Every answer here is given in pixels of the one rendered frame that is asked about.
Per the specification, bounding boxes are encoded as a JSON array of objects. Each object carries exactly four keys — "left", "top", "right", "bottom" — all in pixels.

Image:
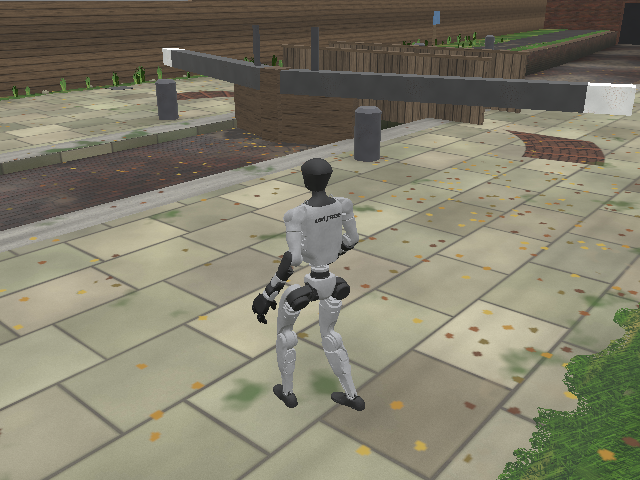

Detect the robot left forearm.
[{"left": 262, "top": 251, "right": 294, "bottom": 301}]

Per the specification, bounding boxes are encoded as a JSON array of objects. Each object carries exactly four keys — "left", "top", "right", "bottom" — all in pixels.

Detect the left robot foot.
[{"left": 273, "top": 384, "right": 298, "bottom": 408}]

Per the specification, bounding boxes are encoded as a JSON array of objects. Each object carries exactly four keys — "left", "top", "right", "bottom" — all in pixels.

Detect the robot right forearm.
[{"left": 338, "top": 241, "right": 358, "bottom": 257}]

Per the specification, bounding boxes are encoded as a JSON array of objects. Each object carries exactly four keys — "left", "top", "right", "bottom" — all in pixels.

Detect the robot left hand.
[{"left": 252, "top": 293, "right": 277, "bottom": 324}]

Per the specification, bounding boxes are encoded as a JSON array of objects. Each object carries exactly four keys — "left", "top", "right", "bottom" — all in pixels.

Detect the robot left thigh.
[{"left": 277, "top": 284, "right": 312, "bottom": 350}]

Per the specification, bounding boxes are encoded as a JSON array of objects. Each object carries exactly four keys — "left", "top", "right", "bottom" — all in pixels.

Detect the robot right upper arm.
[{"left": 333, "top": 197, "right": 359, "bottom": 246}]

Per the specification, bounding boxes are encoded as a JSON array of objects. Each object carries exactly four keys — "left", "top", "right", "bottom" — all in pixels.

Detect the robot left upper arm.
[{"left": 283, "top": 205, "right": 305, "bottom": 267}]

